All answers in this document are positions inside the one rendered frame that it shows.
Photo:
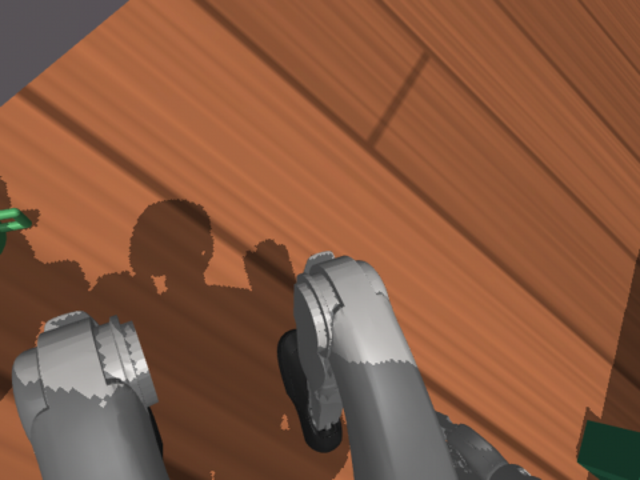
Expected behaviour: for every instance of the right robot arm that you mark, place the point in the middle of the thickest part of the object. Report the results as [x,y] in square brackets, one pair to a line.
[512,472]

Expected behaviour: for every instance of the left robot foot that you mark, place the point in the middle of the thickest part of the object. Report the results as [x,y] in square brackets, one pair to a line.
[156,432]

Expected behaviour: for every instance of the right robot hand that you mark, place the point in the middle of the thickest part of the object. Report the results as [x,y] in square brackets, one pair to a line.
[474,458]

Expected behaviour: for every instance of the right robot foot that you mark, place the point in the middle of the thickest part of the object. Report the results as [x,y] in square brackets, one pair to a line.
[295,383]

